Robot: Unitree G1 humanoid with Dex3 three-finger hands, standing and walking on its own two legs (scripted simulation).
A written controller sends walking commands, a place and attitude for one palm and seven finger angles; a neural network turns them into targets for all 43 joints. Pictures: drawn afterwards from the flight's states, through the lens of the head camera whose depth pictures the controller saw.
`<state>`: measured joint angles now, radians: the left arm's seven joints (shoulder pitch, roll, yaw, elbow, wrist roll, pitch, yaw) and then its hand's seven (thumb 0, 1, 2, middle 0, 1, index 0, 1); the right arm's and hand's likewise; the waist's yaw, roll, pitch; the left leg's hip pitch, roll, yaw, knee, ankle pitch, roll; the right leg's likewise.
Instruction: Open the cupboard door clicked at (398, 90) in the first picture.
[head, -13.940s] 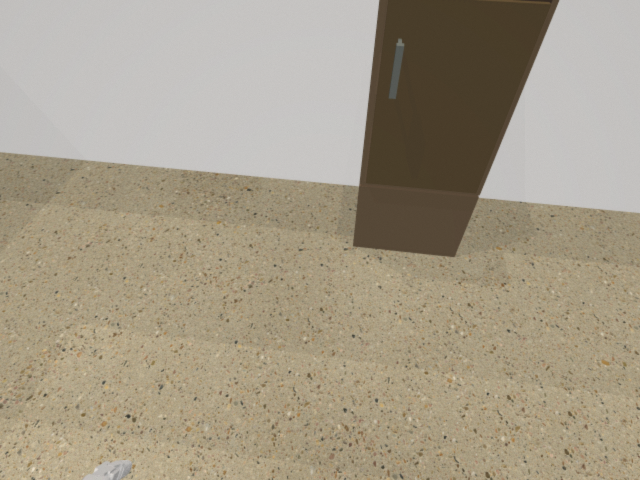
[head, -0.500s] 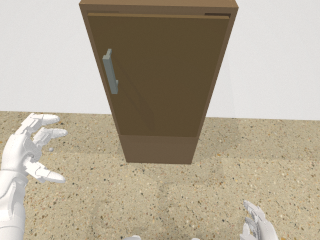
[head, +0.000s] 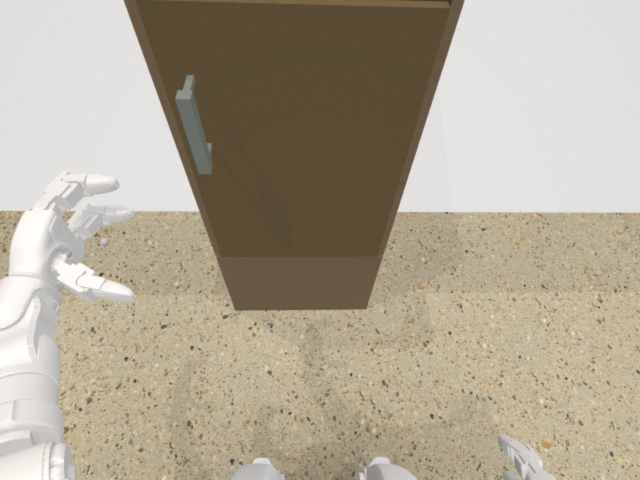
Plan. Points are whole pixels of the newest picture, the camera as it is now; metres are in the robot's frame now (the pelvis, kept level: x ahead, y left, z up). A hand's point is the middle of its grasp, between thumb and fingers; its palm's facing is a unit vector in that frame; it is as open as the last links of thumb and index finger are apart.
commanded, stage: move the hooked fingers beside the handle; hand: left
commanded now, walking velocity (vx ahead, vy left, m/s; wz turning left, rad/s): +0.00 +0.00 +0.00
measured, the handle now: (198, 127) +0.59 +0.21 +0.07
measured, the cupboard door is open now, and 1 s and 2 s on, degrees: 0 0 0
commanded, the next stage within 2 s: none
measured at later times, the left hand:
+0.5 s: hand (129, 197) +0.44 +0.27 +0.07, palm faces +0.03 -1.00 +0.00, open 14.0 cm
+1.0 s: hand (151, 149) +0.52 +0.26 +0.08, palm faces +0.03 -1.00 -0.01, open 14.0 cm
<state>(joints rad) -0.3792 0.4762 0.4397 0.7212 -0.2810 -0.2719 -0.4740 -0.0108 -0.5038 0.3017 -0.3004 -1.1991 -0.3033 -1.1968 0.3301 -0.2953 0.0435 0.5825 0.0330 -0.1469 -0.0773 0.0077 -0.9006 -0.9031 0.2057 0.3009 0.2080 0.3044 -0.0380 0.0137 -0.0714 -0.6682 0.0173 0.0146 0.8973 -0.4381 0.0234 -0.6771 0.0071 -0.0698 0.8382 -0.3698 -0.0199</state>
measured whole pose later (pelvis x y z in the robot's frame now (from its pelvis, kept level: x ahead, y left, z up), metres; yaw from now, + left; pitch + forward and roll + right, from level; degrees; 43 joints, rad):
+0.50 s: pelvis +0.00 +0.01 -0.01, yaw -1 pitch +16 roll -2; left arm -0.69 0.56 0.45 1.05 -0.18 -0.33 -0.43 -0.01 -0.50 0.30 -0.30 -1.20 -0.30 -1.20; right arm 0.36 -0.29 0.05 0.60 0.02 -0.05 -0.05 0.00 -0.90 -0.90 0.21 0.30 0.21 0.30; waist -0.09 0.01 -0.08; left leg -0.78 0.02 0.02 0.96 -0.46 0.03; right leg -0.78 0.01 -0.07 0.88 -0.37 -0.01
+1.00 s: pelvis +0.00 +0.01 -0.02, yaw -2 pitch +22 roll -4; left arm -0.98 0.72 0.50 1.25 -0.09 -0.35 -0.39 -0.01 -0.50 0.30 -0.30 -1.20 -0.30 -1.20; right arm 0.42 -0.29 0.06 0.61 -0.01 0.04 -0.04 0.00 -0.90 -0.90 0.21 0.30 0.21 0.30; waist -0.19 0.01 -0.08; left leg -0.92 0.04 0.01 1.01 -0.47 0.03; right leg -0.91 0.03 -0.07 0.91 -0.37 -0.01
